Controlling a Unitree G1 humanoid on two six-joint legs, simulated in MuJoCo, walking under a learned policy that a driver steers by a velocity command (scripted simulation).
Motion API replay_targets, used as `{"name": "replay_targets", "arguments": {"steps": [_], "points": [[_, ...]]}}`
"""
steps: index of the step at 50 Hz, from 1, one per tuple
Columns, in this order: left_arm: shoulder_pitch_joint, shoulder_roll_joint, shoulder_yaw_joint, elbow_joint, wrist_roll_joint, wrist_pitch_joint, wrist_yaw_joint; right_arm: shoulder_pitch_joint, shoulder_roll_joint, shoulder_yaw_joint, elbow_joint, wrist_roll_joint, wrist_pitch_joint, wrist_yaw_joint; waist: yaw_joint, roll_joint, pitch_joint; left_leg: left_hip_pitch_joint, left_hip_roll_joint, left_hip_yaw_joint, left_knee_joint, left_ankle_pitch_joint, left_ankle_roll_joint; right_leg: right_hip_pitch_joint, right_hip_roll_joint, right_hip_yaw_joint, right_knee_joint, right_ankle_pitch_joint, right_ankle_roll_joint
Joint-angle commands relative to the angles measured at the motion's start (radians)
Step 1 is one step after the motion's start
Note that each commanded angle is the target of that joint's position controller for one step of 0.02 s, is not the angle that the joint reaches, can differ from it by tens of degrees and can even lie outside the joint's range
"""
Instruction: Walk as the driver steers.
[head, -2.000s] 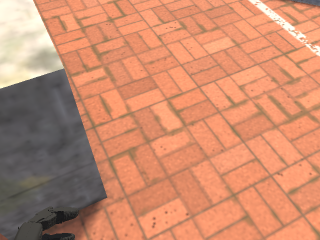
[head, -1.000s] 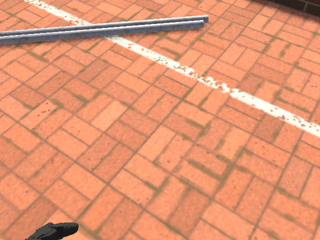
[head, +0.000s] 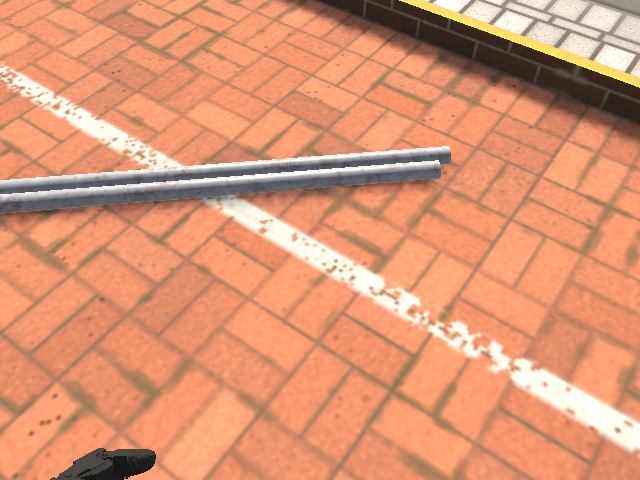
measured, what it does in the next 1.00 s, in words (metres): walks ahead, turning left: right foot, then left foot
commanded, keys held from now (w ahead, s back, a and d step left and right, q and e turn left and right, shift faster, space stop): w+q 0.26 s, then q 0.50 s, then e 0.24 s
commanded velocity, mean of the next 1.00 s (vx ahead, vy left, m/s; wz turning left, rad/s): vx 0.24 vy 0.00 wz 0.42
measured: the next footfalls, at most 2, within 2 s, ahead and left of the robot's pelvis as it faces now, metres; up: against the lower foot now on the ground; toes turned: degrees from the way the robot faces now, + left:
right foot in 0.04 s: +0.20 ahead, -0.14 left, +0.00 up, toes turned +2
left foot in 0.52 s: +0.39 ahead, +0.14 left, +0.00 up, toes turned +20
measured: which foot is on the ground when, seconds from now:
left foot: down 0.00-0.06, up 0.08-0.50, down 0.52-1.00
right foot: up 0.00-0.02, down 0.04-0.52, up 0.54-0.94, down 0.96-1.00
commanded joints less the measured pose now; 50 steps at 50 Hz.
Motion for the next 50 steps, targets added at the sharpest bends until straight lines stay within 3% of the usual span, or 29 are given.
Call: {"name": "replay_targets", "arguments": {"steps": [1,2,3,4,5,6,7,8,10,13,17,19,22,24,25,26,27,28,29,30,31,32,34,38,41,46,48,49,50], "points": [[0.113,0.161,0.06,-0.021,0.005,-0.025,0.004,-0.037,-0.182,-0.04,-0.041,-0.001,0.005,-0.013,0.145,0.13,-0.036,-0.092,0.23,-0.155,0.117,0.466,0.126,0.272,0.031,-0.021,-0.05,-0.08,-0.043],[0.282,0.217,0.082,0.013,0.017,-0.029,0.014,-0.044,-0.134,-0.022,-0.06,-0.014,0.004,-0.012,0.217,0.085,-0.179,-0.195,0.172,-0.117,0.347,0.41,0.094,0.532,-0.05,0.041,0.001,-0.055,-0.09],[0.391,0.312,0.104,0.032,0.031,-0.02,0.018,0.068,-0.031,0.006,-0.083,-0.025,-0.007,-0.008,0.2,-0.139,-0.352,-0.546,0.027,-0.014,0.728,0.06,0.021,0.923,-0.296,0.374,-0.004,-0.135,-0.216],[0.419,0.266,0.093,0.04,0.024,-0.011,0.012,0.09,-0.043,0.008,-0.087,-0.001,-0.019,-0.007,0.204,-0.276,-0.425,-0.701,0.001,-0.09,0.92,-0.28,0.011,0.951,-0.374,0.671,-0.17,-0.342,-0.278],[0.358,0.186,0.07,0.037,0.018,-0.013,0.012,0.003,-0.149,-0.023,-0.098,0.025,-0.019,-0.008,0.209,-0.15,-0.261,-0.774,0.063,-0.123,1.0,-0.222,0.022,0.822,-0.329,0.551,-0.206,-0.451,-0.23],[0.285,0.15,0.058,0.03,0.015,-0.016,0.014,-0.064,-0.154,-0.029,-0.118,0.027,-0.016,-0.011,0.189,-0.103,-0.157,-0.781,0.106,-0.1,0.995,-0.127,0.03,0.688,-0.295,0.417,-0.229,-0.416,-0.197],[0.223,0.114,0.047,0.031,0.017,-0.02,0.011,-0.087,-0.142,-0.032,-0.121,0.015,-0.008,-0.015,0.162,-0.066,-0.088,-0.749,0.136,-0.095,0.957,-0.053,0.028,0.571,-0.255,0.315,-0.266,-0.337,-0.183],[0.183,0.092,0.042,0.035,0.023,-0.027,0.011,-0.079,-0.125,-0.037,-0.121,0.009,0.003,-0.015,0.132,-0.092,-0.054,-0.7,0.165,-0.105,0.912,0.004,0.026,0.492,-0.225,0.23,-0.299,-0.266,-0.172],[0.146,0.082,0.044,0.044,0.028,-0.037,0.014,-0.062,-0.089,-0.039,-0.124,0.013,0.03,-0.01,0.102,-0.088,-0.025,-0.644,0.18,-0.094,0.883,0.046,0.016,0.411,-0.202,0.117,-0.346,-0.174,-0.171],[0.159,0.116,0.057,0.069,0.032,-0.045,0.024,-0.111,-0.071,-0.04,-0.164,0.004,0.051,-0.008,0.095,-0.037,0.004,-0.698,0.188,-0.1,0.803,0.138,-0.002,0.404,-0.213,0.015,-0.38,-0.072,-0.193],[0.138,0.155,0.066,0.077,0.033,-0.025,0.046,-0.207,-0.049,-0.03,-0.213,-0.013,0.045,0.016,0.107,-0.021,0.036,-0.618,0.152,-0.019,0.524,0.322,-0.016,0.376,-0.165,-0.178,-0.34,0.221,-0.171],[0.165,0.175,0.072,0.087,0.023,-0.012,0.056,-0.262,-0.047,-0.027,-0.244,-0.018,0.047,0.032,0.13,-0.018,0.021,-0.577,0.129,0.024,0.439,0.366,-0.011,0.411,-0.174,-0.212,-0.304,0.297,-0.165],[0.168,0.202,0.083,0.096,-0.006,0.012,0.062,-0.278,-0.082,-0.04,-0.282,-0.019,0.06,0.05,0.118,-0.036,-0.004,-0.556,0.107,0.037,0.368,0.291,0.022,0.513,-0.211,-0.221,-0.211,0.363,-0.141],[0.143,0.222,0.093,0.087,-0.024,0.027,0.066,-0.211,-0.123,-0.06,-0.283,-0.024,0.067,0.054,0.073,-0.05,-0.044,-0.467,0.058,0.073,0.333,0.203,0.061,0.542,-0.213,-0.227,-0.066,0.504,-0.116],[0.129,0.213,0.092,0.082,-0.029,0.035,0.067,-0.113,-0.156,-0.08,-0.261,-0.023,0.064,0.051,0.019,-0.023,-0.091,-0.343,0.019,0.09,0.256,0.254,0.09,0.525,-0.179,-0.247,0.088,0.498,-0.087],[0.178,0.185,0.083,0.087,-0.012,0.037,0.061,-0.025,-0.219,-0.107,-0.24,-0.024,0.064,0.031,-0.013,0.072,-0.148,-0.159,0.019,0.032,0.18,0.494,0.127,0.424,-0.111,-0.264,0.314,0.313,-0.027],[0.242,0.066,0.046,0.059,0.061,0.034,0.05,-0.036,-0.316,-0.119,-0.251,-0.021,0.07,0.005,0.082,0.342,-0.208,0.081,0.247,-0.273,0.267,1.024,0.221,0.121,0.011,-0.255,0.637,-0.561,0.039],[0.31,0.093,0.039,0.046,0.044,0.025,0.037,-0.073,-0.328,-0.109,-0.31,-0.043,0.059,0.016,0.097,0.327,-0.418,0.241,0.431,-0.687,0.174,0.857,0.45,-0.069,0.14,-0.043,0.902,-0.801,0.07],[0.219,0.168,0.057,0.047,0.007,0.023,0.032,-0.097,-0.26,-0.096,-0.332,-0.035,0.053,0.028,0.041,0.145,-0.401,0.193,0.381,-0.609,0.111,0.7,0.407,-0.116,0.087,0.052,0.919,-0.701,0.049],[0.152,0.162,0.056,0.022,-0.005,0.024,0.037,-0.15,-0.222,-0.085,-0.332,-0.02,0.047,0.025,0.056,0.107,-0.285,0.087,0.33,-0.502,0.094,0.566,0.35,-0.15,0.058,0.042,0.86,-0.605,0.033],[0.135,0.151,0.056,0.034,0.01,0.032,0.051,-0.192,-0.193,-0.078,-0.332,-0.008,0.048,0.018,0.082,0.041,-0.205,-0.03,0.283,-0.438,0.075,0.474,0.298,-0.137,0.02,0.044,0.786,-0.536,0.035],[0.127,0.165,0.061,0.03,0.021,0.043,0.062,-0.223,-0.175,-0.072,-0.338,-0.01,0.053,0.008,0.103,0.062,-0.167,-0.133,0.259,-0.404,0.058,0.439,0.277,-0.09,0.004,0.053,0.716,-0.496,0.034],[0.142,0.158,0.063,0.03,0.024,0.059,0.064,-0.238,-0.177,-0.072,-0.354,-0.035,0.06,-0.003,0.129,0.107,-0.157,-0.24,0.222,-0.371,0.035,0.442,0.26,0.0,0.022,0.043,0.633,-0.457,0.033],[0.123,0.123,0.052,0.026,0.027,0.069,0.07,-0.217,-0.212,-0.086,-0.365,-0.024,0.072,-0.027,0.118,0.115,-0.18,-0.264,0.196,-0.363,0.037,0.382,0.251,0.026,0.05,0.048,0.461,-0.398,0.063],[0.135,0.118,0.047,0.043,0.018,0.08,0.066,-0.248,-0.167,-0.066,-0.369,-0.034,0.082,-0.035,0.109,0.145,-0.178,-0.31,0.182,-0.318,0.025,0.209,0.225,0.083,0.024,0.032,0.387,-0.319,0.075],[0.145,0.085,0.03,0.058,0.02,0.065,0.046,-0.241,-0.082,-0.02,-0.311,-0.058,0.077,-0.013,0.104,0.163,-0.126,-0.372,0.173,-0.268,0.04,0.024,0.188,0.285,0.009,-0.01,0.134,-0.269,0.045],[0.14,0.108,0.031,0.053,0.034,0.059,0.037,-0.193,-0.077,-0.012,-0.278,-0.056,0.07,-0.008,0.106,0.125,-0.08,-0.378,0.131,-0.239,0.08,-0.035,0.114,0.351,0.008,0.001,-0.046,-0.155,0.004],[0.115,0.183,0.041,0.03,0.041,0.058,0.039,-0.16,-0.094,-0.017,-0.277,-0.065,0.065,-0.011,0.063,0.034,-0.059,-0.375,0.072,-0.192,0.167,-0.057,0.068,0.33,-0.079,0.11,-0.066,-0.014,-0.035],[0.077,0.234,0.056,0.033,0.03,0.061,0.04,-0.133,-0.097,-0.023,-0.284,-0.064,0.061,-0.013,0.008,-0.101,-0.041,-0.337,-0.001,-0.088,0.194,-0.013,0.029,0.247,-0.104,0.165,-0.084,-0.081,-0.095]]}}
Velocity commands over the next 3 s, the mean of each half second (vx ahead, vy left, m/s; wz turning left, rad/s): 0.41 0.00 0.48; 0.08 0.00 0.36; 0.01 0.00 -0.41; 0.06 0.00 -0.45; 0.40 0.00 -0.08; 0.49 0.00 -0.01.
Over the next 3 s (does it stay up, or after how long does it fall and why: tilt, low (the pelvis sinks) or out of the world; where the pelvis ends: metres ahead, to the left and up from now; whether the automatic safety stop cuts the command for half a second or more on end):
stays up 0.91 -0.08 -0.01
